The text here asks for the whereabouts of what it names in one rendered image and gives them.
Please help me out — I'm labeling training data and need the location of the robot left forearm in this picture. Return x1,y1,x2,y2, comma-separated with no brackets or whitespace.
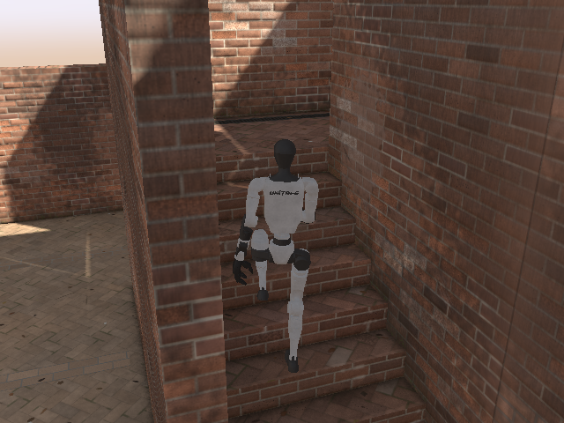
234,214,253,261

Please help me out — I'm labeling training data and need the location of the left robot thigh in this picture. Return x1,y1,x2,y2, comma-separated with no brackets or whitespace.
251,229,270,262

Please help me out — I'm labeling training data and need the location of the robot left hand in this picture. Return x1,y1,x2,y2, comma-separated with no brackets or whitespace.
233,259,253,285

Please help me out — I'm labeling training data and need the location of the right robot thigh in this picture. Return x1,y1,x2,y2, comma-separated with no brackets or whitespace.
287,249,311,316

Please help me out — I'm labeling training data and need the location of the robot left upper arm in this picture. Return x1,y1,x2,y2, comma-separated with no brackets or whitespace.
244,177,266,227

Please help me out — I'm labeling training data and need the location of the robot thigh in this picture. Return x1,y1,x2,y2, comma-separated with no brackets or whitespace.
287,249,311,316
251,229,270,262

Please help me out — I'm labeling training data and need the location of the robot right upper arm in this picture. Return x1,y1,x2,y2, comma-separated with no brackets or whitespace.
301,177,319,223

